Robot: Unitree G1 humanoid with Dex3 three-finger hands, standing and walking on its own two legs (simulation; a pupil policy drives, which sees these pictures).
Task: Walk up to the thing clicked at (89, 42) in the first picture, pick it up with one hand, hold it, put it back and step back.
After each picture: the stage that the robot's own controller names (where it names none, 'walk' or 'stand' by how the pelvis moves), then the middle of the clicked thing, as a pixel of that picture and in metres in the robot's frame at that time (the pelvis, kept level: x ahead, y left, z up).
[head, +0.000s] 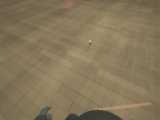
stand; (89, 43) +1.61 +0.04 -0.72
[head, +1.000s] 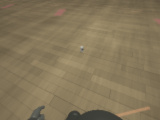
walk; (81, 48) +1.48 +0.28 -0.71
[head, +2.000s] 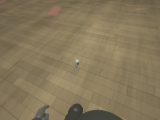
walk; (77, 62) +0.97 +0.30 -0.71
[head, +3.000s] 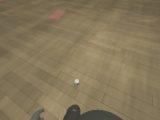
walk; (77, 82) +0.60 +0.21 -0.71
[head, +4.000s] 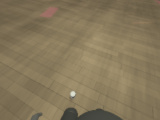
stand; (72, 95) +0.40 +0.16 -0.70
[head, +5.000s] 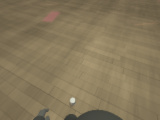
stand; (72, 101) +0.33 +0.18 -0.72
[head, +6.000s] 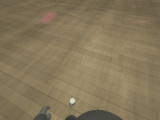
stand; (72, 101) +0.33 +0.20 -0.73
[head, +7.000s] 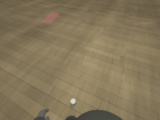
stand; (73, 102) +0.33 +0.19 -0.73
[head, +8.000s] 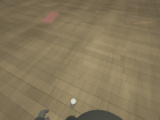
stand; (73, 102) +0.32 +0.19 -0.73
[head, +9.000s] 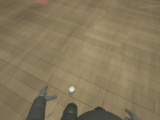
go down; (72, 90) +0.35 +0.18 -0.68
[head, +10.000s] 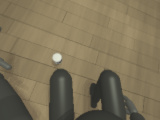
go down; (57, 59) +0.42 +0.22 -0.28
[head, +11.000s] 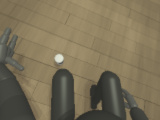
close in; (59, 59) +0.41 +0.22 -0.29
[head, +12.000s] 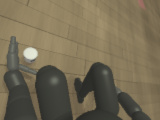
close; (30, 55) +0.40 +0.26 -0.22
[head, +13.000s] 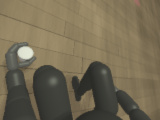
close; (25, 55) +0.39 +0.26 -0.22
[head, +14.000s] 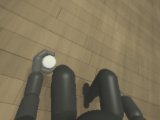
lift; (48, 62) +0.33 +0.25 -0.14
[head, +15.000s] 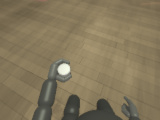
lift; (65, 73) +0.32 +0.17 +0.03
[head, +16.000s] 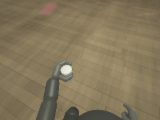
hold; (67, 74) +0.33 +0.16 +0.01
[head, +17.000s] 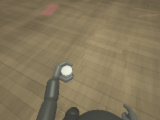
hold; (68, 74) +0.32 +0.16 +0.01
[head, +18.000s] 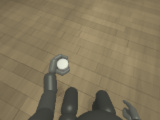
crouch; (64, 67) +0.37 +0.18 -0.05
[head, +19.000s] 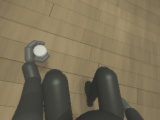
lower; (41, 54) +0.42 +0.25 -0.15
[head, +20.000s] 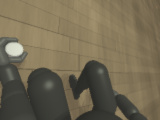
lower; (15, 51) +0.42 +0.28 -0.23
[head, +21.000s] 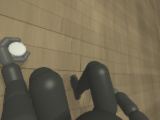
lower; (18, 51) +0.41 +0.28 -0.23
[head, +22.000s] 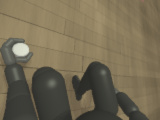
lower; (21, 52) +0.41 +0.28 -0.22
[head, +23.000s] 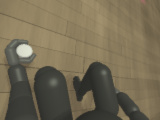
lower; (25, 53) +0.40 +0.27 -0.22
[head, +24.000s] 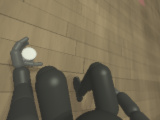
open; (28, 55) +0.40 +0.26 -0.23
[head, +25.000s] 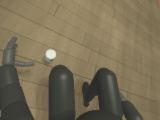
stand; (50, 56) +0.41 +0.24 -0.25
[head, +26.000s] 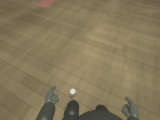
stand; (72, 92) +0.36 +0.16 -0.62
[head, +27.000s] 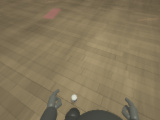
stand; (74, 98) +0.36 +0.17 -0.67
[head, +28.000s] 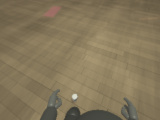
stand; (74, 97) +0.35 +0.16 -0.67
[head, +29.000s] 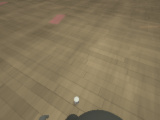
stand; (76, 100) +0.38 +0.15 -0.72
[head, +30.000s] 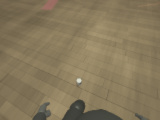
walk; (79, 81) +0.51 +0.17 -0.70
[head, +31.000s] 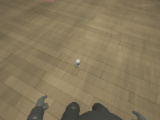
walk; (77, 62) +0.83 +0.18 -0.70
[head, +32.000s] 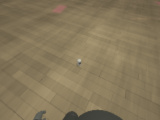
stand; (79, 62) +1.02 +0.19 -0.71
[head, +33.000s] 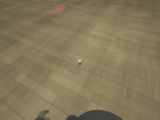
stand; (79, 62) +1.01 +0.20 -0.73
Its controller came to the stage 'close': yes
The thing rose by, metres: 0.72
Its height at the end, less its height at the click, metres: +0.00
